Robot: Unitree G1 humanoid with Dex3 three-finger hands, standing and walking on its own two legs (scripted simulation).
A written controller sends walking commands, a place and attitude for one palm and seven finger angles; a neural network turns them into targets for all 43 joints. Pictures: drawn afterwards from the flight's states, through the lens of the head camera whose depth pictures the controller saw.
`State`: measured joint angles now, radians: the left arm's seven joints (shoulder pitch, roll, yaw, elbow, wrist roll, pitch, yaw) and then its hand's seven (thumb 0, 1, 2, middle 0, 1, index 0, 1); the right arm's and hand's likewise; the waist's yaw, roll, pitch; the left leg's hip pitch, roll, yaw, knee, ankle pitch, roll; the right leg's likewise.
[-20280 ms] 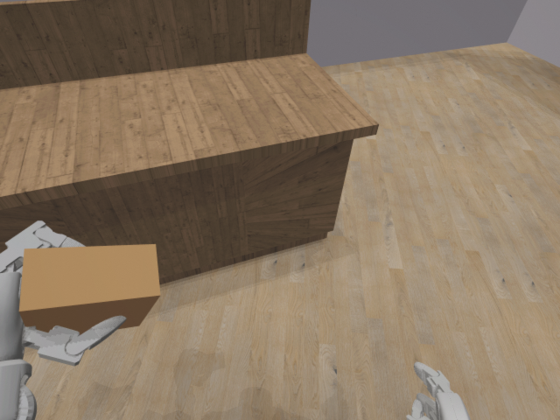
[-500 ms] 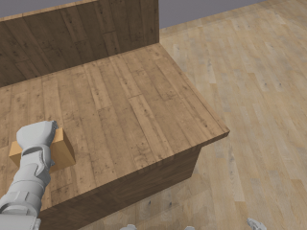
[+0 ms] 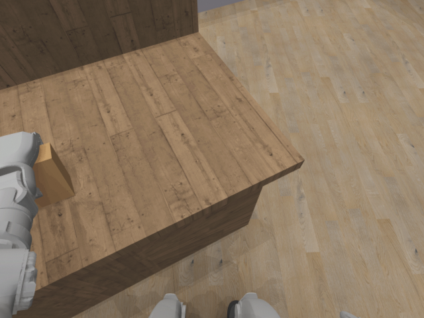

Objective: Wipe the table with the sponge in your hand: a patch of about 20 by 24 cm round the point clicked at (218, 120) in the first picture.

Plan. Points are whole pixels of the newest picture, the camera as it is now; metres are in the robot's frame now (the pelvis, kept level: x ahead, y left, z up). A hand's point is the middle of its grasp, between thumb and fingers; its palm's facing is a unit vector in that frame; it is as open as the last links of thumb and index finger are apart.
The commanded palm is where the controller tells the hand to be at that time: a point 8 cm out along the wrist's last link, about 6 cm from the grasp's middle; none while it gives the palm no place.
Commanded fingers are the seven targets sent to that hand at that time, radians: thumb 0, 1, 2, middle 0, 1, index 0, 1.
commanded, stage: wipe forward along the first lane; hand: left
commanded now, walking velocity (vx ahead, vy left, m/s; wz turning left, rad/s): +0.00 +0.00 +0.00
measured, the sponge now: (32, 187) +0.37 +0.38 -0.02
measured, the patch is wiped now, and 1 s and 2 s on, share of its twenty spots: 0.35 0.55 0.65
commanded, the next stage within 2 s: slide across to the middle lane in 0.40 s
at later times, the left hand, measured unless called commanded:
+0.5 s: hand (20, 153) +0.43 +0.41 +0.01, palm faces -0.19 +0.01 -0.98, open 9.8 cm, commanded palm +0.43 +0.38 +0.04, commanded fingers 0.00 0.10 1.30 -1.20 -1.60 -1.20 -1.60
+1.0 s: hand (30, 143) +0.45 +0.39 +0.02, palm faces -0.17 +0.03 -0.98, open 9.8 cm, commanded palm +0.45 +0.34 +0.06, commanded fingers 0.00 0.10 1.30 -1.20 -1.60 -1.20 -1.60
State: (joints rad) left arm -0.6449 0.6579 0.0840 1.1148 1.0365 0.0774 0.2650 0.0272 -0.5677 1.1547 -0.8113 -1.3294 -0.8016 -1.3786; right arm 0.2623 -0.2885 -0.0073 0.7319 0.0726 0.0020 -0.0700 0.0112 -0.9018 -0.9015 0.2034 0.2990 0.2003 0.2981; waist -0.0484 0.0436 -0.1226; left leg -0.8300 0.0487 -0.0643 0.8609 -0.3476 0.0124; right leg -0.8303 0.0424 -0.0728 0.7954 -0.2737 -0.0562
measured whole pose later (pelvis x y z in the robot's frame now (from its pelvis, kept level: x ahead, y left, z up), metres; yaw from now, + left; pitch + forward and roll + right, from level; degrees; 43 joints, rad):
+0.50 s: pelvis +0.02 +0.04 +0.00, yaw -1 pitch +20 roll -3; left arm -0.70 0.67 0.11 1.14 1.06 0.06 0.27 0.02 -0.58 1.15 -0.82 -1.33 -0.81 -1.38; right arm 0.28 -0.28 -0.02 0.73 0.06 0.05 -0.04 0.01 -0.90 -0.90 0.20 0.30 0.20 0.30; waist -0.06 0.04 -0.15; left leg -0.85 0.03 -0.03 0.87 -0.37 0.00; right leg -0.84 0.03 -0.04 0.77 -0.29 -0.01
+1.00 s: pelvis +0.04 +0.06 +0.02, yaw +0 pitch +18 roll -3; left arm -0.73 0.54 -0.08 1.10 1.01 0.20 0.31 0.00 -0.55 1.15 -0.78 -1.38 -0.77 -1.43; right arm 0.26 -0.24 -0.03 0.77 0.05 0.04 -0.03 0.01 -0.90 -0.90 0.20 0.30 0.20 0.30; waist -0.03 0.04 -0.14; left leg -0.73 0.00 -0.04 0.78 -0.36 0.03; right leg -0.71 -0.01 -0.05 0.68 -0.28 0.01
